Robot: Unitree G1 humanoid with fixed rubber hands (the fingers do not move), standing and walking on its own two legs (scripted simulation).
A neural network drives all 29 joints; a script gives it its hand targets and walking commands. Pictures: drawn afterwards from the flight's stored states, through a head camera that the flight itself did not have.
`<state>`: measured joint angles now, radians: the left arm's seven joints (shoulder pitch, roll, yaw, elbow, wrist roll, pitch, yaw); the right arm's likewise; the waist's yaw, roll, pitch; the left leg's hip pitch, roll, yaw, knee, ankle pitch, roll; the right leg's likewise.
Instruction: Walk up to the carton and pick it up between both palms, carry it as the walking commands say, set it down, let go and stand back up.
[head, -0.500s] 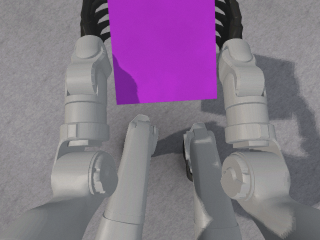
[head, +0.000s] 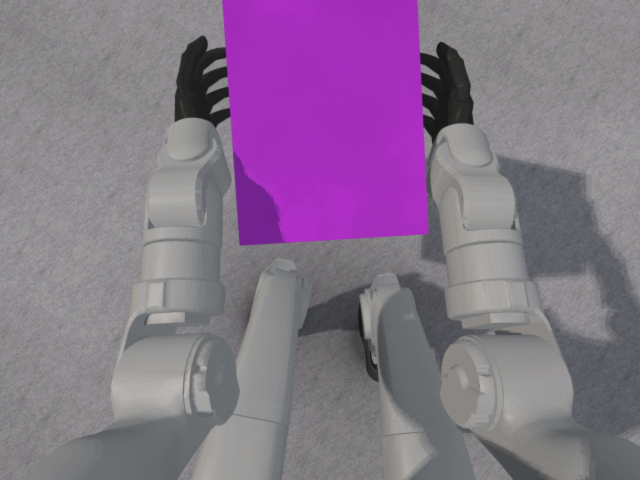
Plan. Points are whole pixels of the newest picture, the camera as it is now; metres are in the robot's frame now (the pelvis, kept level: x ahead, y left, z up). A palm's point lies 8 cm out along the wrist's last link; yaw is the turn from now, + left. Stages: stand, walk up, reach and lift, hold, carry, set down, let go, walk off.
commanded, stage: reach and lift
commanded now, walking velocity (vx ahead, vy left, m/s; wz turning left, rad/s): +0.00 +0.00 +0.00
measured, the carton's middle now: (323, 131) +0.49 +0.05 -0.13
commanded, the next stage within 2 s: none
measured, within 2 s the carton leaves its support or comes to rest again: neither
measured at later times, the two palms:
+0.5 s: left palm (175, 105) +0.45 +0.17 +0.02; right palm (487, 113) +0.46 -0.09 +0.01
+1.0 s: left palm (98, 43) +0.43 +0.17 +0.14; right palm (587, 64) +0.45 -0.09 +0.13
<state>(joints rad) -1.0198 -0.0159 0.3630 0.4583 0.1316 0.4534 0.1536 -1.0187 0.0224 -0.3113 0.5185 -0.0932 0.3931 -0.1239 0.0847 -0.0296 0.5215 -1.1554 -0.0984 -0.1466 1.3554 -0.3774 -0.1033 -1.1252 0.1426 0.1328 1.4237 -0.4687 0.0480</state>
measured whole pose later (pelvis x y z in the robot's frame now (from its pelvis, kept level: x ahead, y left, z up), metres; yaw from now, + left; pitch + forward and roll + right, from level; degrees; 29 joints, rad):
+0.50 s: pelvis +0.02 +0.00 +0.06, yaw +0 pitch +4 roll +1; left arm -0.86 -0.05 0.32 0.43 0.14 0.45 0.15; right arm -0.86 0.07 -0.30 0.49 -0.09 0.38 -0.12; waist 0.08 -0.03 0.50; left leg -0.85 -0.08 -0.15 1.10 -0.33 -0.08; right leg -0.82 0.13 0.15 1.16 -0.41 0.04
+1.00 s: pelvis +0.11 +0.00 +0.13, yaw -1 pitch +5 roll +1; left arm -0.48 -0.18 0.41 0.60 0.30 0.48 0.10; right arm -0.49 0.16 -0.30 0.70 -0.26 0.42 -0.06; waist 0.08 0.00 -0.06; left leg -0.50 -0.05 -0.13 0.71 -0.29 -0.05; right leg -0.47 0.09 0.19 0.76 -0.36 0.01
